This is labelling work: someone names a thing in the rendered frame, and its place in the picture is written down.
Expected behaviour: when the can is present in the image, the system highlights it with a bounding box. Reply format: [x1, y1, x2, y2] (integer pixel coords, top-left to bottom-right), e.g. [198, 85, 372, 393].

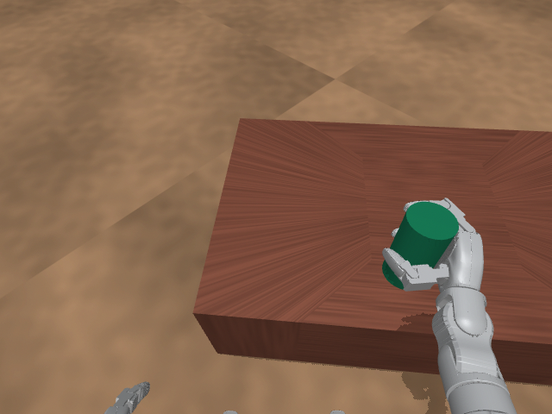
[382, 202, 459, 290]

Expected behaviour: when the right robot arm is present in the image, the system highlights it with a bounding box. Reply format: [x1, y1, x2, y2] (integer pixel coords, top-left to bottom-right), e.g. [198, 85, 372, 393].
[432, 286, 517, 414]

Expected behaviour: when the left robot hand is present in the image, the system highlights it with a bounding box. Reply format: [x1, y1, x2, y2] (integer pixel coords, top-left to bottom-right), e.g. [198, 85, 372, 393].
[104, 382, 150, 414]

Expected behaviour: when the right robot hand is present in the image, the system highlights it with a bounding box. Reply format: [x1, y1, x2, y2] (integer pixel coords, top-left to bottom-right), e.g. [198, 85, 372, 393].
[382, 198, 484, 293]

